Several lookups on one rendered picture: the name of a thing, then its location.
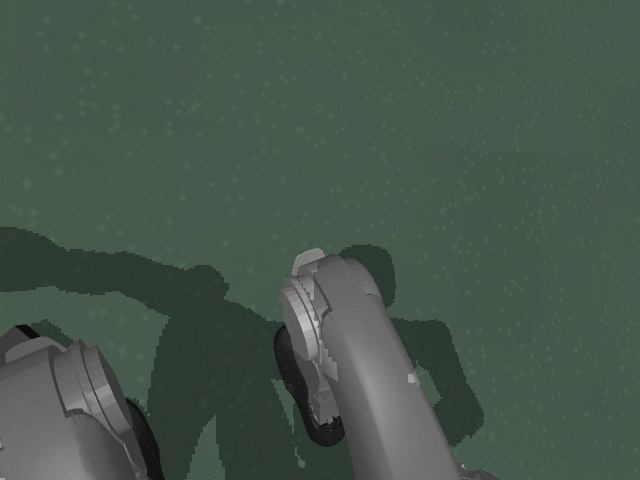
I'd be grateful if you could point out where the cube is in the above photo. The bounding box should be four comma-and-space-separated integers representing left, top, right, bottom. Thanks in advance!
0, 324, 41, 366

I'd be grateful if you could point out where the right robot foot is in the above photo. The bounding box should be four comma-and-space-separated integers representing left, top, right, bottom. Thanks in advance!
274, 325, 345, 447

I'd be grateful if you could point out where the right robot hand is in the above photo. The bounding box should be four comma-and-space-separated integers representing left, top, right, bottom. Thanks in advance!
456, 462, 500, 480

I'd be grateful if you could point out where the left robot foot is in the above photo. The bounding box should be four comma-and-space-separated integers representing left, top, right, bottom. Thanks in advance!
125, 399, 165, 480

